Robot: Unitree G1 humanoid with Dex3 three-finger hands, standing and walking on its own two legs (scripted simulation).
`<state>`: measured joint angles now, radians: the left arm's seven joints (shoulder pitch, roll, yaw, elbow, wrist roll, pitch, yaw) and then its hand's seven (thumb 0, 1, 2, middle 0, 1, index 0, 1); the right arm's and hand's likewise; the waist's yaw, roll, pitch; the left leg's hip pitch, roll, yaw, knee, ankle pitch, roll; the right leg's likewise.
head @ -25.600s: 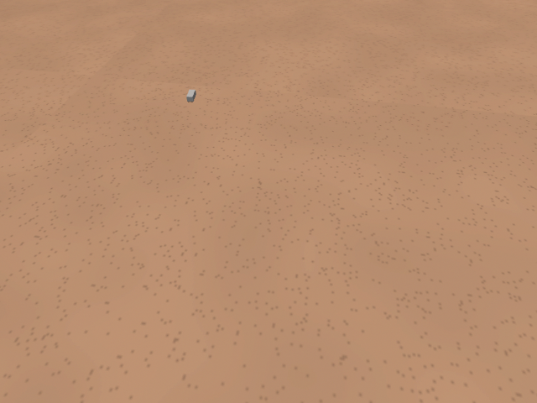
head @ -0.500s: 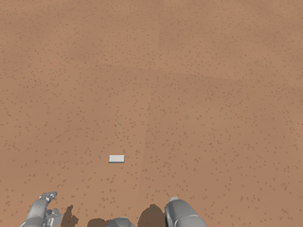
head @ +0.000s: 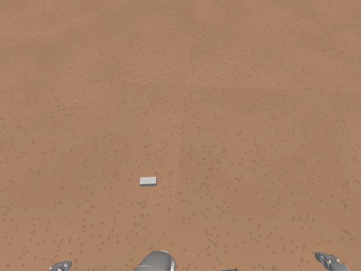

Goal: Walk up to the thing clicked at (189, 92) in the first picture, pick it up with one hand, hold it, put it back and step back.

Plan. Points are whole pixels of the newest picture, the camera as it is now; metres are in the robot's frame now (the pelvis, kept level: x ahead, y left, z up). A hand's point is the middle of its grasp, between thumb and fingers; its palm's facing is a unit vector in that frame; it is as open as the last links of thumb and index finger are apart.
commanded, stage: walk up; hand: left
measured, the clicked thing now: (148, 181) +0.62 +0.24 -0.74
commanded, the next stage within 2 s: stand in 1.50 s
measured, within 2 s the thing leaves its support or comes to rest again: neither
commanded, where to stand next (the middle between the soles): +0.26 -0.02 m, yaw +3 degrees
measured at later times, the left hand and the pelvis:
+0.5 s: hand out of the picture -0.08 +0.24 -0.16, palm faces +0.00 -0.93 -0.37, open 7.4 cm; pelvis -0.12 -0.03 +0.00, yaw +0 degrees
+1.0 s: hand out of the picture -0.04 +0.24 -0.14, palm faces +0.05 -0.93 -0.37, open 7.4 cm; pelvis -0.12 -0.03 +0.00, yaw +3 degrees
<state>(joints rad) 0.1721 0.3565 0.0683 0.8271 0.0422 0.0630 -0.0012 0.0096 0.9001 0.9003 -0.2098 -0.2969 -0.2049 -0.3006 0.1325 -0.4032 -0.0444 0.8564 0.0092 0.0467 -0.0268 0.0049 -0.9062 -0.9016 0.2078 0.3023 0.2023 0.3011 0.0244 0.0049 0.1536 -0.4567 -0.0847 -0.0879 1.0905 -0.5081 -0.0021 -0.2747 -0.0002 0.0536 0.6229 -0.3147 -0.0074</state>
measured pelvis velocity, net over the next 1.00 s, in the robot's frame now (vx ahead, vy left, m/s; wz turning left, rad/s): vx -0.12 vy -0.03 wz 0.05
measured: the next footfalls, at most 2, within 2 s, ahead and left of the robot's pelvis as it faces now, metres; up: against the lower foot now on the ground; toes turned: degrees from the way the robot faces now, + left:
left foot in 0.12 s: -0.06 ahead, +0.10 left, +0.00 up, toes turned +1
right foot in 0.44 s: -0.08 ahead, -0.16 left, +0.00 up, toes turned +2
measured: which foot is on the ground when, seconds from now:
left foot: up 0.00-0.10, down 0.12-1.00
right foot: down 0.00-0.14, up 0.16-0.42, down 0.44-1.00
